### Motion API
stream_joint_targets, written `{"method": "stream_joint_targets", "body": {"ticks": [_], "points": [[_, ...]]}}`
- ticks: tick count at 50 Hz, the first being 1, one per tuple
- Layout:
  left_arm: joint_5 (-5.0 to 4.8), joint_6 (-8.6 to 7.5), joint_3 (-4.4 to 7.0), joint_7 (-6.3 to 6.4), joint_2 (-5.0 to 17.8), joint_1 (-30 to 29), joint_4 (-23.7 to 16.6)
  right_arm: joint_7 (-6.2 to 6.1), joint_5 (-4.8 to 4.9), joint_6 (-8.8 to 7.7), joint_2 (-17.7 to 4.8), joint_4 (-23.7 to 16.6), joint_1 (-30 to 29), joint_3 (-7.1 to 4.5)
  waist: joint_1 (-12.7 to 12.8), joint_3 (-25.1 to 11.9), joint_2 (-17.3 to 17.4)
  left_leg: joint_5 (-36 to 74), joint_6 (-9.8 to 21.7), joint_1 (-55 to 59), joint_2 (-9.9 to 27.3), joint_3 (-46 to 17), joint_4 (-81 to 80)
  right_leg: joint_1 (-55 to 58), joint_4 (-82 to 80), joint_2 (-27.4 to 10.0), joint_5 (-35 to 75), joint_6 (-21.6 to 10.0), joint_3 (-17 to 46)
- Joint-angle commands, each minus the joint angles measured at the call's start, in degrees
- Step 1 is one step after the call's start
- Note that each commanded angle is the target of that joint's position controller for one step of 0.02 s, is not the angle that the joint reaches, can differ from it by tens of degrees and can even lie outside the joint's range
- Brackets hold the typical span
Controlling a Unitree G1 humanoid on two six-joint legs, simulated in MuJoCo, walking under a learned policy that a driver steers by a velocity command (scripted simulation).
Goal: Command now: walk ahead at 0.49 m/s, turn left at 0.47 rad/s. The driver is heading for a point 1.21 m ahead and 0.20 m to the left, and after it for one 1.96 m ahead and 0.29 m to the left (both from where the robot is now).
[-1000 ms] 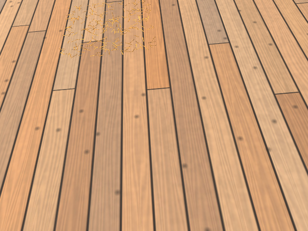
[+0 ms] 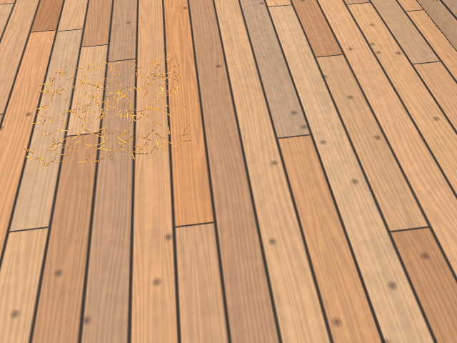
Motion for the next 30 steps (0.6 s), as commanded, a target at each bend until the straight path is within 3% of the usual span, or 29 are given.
{"method": "stream_joint_targets", "body": {"ticks": [1, 5, 9, 12, 13, 14, 15, 16, 17, 18, 19, 21, 22, 25, 30], "points": [[-0.04, -1.18, 0.76, 0.27, 4.21, 0.87, -1.86, 0.93, -0.10, 0.10, -0.39, -3.98, -2.09, 0.04, -0.70, 2.07, -6.58, 6.56, -0.75, -6.20, 1.56, 0.20, -2.33, -0.30, -9.39, -15.22, 18.56, -3.08, 6.12], [-0.05, -1.01, 0.76, 0.61, 5.22, 3.25, -0.29, 1.81, -0.13, -0.39, 0.85, -7.28, -11.11, 1.24, 1.01, 3.36, -6.00, 13.24, -0.47, -3.31, 0.09, 4.87, -17.25, 0.95, -8.45, -14.30, 25.67, -1.91, 0.36], [0.09, -0.09, 1.04, 1.46, 7.15, 6.60, 1.69, 2.08, -0.48, -0.44, -0.04, -9.75, -15.73, 1.52, 1.77, 3.17, -5.88, 9.26, 2.47, -0.35, -2.45, 8.93, -25.49, 8.72, -4.18, -16.44, 39.05, -1.14, -2.60], [0.49, 1.26, 1.67, 2.22, 9.78, 5.86, 1.97, 1.21, -0.69, -0.35, -2.14, -8.41, -9.22, 0.60, -1.84, -1.94, -8.12, -0.33, 6.37, 8.60, -7.60, 11.04, -26.75, 12.88, 9.91, -17.46, 60.55, -1.06, -4.60], [0.65, 1.87, 1.93, 2.18, 10.63, 5.67, 1.75, 0.87, -0.74, -0.68, -3.52, -6.93, -3.92, -0.16, -3.96, -5.13, -8.17, -2.75, 7.96, 14.90, -9.14, 10.28, -28.68, 11.57, 18.87, -17.78, 59.29, -1.40, -4.49], [0.52, 2.25, 2.04, 1.86, 10.90, 4.85, 1.13, 0.18, -1.23, -1.15, -5.54, -4.25, 4.47, -1.36, -7.92, -9.36, -5.81, -1.89, 9.99, 26.65, -9.52, 7.93, -33.80, 5.32, 32.29, -16.76, 49.39, -0.47, -5.12], [0.84, 2.02, 1.34, 1.43, 7.44, 5.95, -0.74, -0.81, -1.44, -1.15, -10.83, -3.21, 9.37, -3.04, -8.19, -14.02, 1.65, -5.93, 13.18, 39.86, 3.27, -8.44, -34.59, -8.69, 49.74, -13.40, 15.83, 0.98, -4.72], [-0.23, 1.60, 1.13, 0.30, 4.84, 5.16, -5.37, -0.91, -0.27, -0.44, -15.76, -5.05, 6.43, -4.26, -4.72, -17.79, 11.53, -6.01, 23.40, 52.42, 16.31, -42.15, -43.22, -32.51, 68.57, 0.22, -20.48, 4.28, 2.83], [0.48, 0.82, 1.60, 0.12, 8.49, -2.27, -6.65, -1.29, 0.96, 0.16, -13.61, -4.95, 6.61, -3.99, -7.05, -12.73, 0.49, -3.97, 21.60, 49.51, 15.23, -37.69, -47.01, -39.49, 68.07, -3.46, -14.78, 3.78, 11.75], [-0.30, -0.04, 1.24, -0.16, 7.65, -3.88, -7.51, -1.78, 1.23, 0.04, -11.14, -4.61, 3.70, -3.34, -4.89, -6.18, -1.34, 0.91, 19.57, 42.07, 14.08, -30.08, -47.95, -39.28, 63.45, -6.01, -8.92, 3.49, 11.81], [-0.30, -0.31, 1.25, 0.00, 7.44, -2.69, -6.56, -1.87, 1.12, -0.37, -8.44, -4.36, 1.60, -2.68, -1.75, -1.98, -5.23, 9.27, 16.73, 34.46, 11.14, -24.67, -48.75, -35.38, 57.60, -7.83, -6.62, 3.72, 11.56], [1.56, 1.74, 1.05, -0.09, 6.46, -0.54, -5.92, -2.16, 1.48, -1.56, -6.29, -4.86, -1.25, -1.88, 1.57, -1.83, -4.82, 18.28, 14.15, 27.22, 5.97, -17.06, -49.49, -28.15, 51.81, -9.28, -6.11, 5.22, 11.89], [1.98, 2.74, 1.06, -0.32, 6.04, -0.35, -6.11, -2.01, 1.69, -2.27, -6.24, -4.75, -0.72, -1.75, 2.00, -2.46, -4.13, 21.48, 14.00, 26.08, 4.80, -15.84, -49.53, -26.93, 50.25, -9.13, -6.18, 5.91, 11.43], [1.93, 4.09, 0.88, -0.85, 5.05, -4.27, -8.06, -1.80, 1.73, -3.06, -8.20, -3.99, 2.39, -2.21, 1.38, -1.80, -2.40, 22.40, 12.73, 24.32, 2.16, -13.66, -50.50, -29.13, 44.21, -8.92, -1.41, 7.50, 9.86], [1.56, 4.14, 0.59, -1.22, 5.23, -15.05, -11.70, -2.00, 1.65, -2.85, -7.87, -2.82, 8.97, -2.05, -2.97, -0.42, 0.61, 22.34, 9.40, 29.92, 1.20, -14.46, -50.29, -35.03, 31.45, -7.84, 8.87, 7.84, 9.45]]}}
